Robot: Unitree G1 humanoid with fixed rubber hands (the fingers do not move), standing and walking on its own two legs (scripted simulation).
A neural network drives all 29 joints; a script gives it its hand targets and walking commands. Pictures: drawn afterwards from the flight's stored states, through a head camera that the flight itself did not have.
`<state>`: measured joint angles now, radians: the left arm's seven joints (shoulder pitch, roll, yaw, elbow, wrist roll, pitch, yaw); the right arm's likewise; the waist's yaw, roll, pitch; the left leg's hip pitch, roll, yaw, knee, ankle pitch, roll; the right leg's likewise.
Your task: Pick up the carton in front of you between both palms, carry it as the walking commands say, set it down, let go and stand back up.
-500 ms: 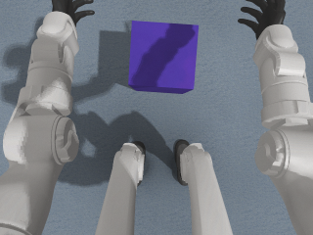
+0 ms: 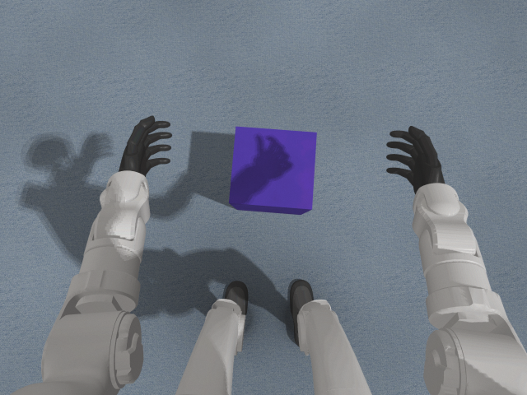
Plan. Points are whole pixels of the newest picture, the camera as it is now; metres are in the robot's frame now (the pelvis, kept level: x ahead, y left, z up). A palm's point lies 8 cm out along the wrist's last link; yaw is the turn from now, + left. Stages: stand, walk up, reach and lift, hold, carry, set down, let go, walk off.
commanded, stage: let go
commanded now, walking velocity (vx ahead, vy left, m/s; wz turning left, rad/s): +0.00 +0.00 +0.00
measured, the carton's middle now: (272, 175) +0.49 +0.00 -0.58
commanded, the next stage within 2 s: stand in 1.02 s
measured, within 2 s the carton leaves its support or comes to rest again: neither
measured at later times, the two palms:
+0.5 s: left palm (71, 304) +0.25 +0.23 -0.01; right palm (497, 326) +0.23 -0.23 -0.01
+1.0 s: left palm (53, 344) +0.21 +0.23 +0.01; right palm (509, 353) +0.21 -0.23 +0.01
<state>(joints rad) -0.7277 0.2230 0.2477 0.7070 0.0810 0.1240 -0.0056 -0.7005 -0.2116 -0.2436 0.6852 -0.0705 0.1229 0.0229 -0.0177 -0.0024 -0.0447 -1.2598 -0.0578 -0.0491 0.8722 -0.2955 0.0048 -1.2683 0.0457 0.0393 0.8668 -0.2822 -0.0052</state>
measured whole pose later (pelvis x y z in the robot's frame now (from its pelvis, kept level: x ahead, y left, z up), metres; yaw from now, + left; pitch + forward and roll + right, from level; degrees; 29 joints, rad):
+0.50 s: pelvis +0.05 +0.00 +0.07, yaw +0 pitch +10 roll +0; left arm 0.09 0.20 0.08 0.51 0.01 0.00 -0.04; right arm 0.12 -0.20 -0.06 0.49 0.01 0.00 0.05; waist -0.01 -0.01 0.01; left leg -0.42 -0.04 -0.05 0.51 -0.26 0.01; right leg -0.43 0.04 0.05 0.51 -0.25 -0.01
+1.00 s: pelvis +0.05 +0.00 +0.07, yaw -1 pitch -6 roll +0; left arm 0.22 0.21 0.04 0.42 0.01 0.14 -0.07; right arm 0.21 -0.21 -0.04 0.41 -0.02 0.17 0.07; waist 0.00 0.00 0.12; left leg -0.06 -0.04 -0.05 0.45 -0.29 0.02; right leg -0.08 0.04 0.05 0.45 -0.28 -0.02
